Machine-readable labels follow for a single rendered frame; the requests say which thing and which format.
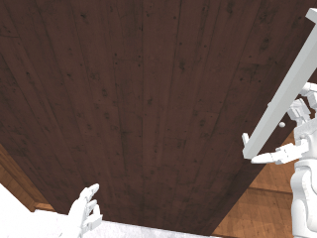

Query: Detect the wardrobe door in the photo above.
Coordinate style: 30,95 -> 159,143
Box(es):
0,0 -> 317,237
0,144 -> 49,204

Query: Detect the right robot forearm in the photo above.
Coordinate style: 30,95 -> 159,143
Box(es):
290,159 -> 317,238

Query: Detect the robot right hand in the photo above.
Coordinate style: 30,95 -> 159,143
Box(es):
251,82 -> 317,165

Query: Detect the left robot forearm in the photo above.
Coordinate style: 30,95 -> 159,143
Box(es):
57,226 -> 83,238

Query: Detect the handle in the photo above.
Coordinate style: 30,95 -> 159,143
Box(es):
242,8 -> 317,160

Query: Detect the robot left hand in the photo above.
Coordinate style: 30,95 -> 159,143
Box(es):
64,183 -> 103,234

